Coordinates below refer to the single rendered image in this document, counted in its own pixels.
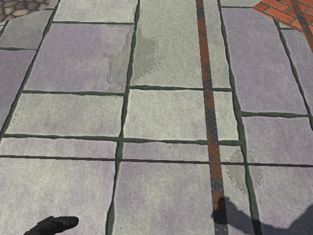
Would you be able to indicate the robot left hand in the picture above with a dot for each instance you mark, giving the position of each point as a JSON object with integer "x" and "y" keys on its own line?
{"x": 52, "y": 225}

